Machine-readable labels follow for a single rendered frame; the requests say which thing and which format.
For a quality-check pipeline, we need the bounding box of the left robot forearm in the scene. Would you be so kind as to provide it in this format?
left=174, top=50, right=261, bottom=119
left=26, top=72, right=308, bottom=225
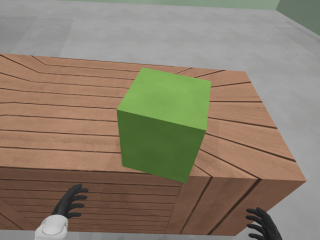
left=33, top=214, right=68, bottom=240

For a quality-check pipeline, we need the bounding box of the right robot hand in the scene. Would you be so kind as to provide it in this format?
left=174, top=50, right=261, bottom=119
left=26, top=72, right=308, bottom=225
left=245, top=207, right=283, bottom=240

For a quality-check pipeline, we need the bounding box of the carton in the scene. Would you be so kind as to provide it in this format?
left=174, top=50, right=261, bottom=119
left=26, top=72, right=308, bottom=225
left=116, top=67, right=211, bottom=183

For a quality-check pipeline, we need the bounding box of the left robot hand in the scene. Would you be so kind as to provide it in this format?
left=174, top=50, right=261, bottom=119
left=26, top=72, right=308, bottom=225
left=51, top=183, right=89, bottom=219

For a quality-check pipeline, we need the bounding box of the pedestal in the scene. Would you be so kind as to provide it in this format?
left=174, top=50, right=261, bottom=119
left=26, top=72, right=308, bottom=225
left=0, top=53, right=307, bottom=236

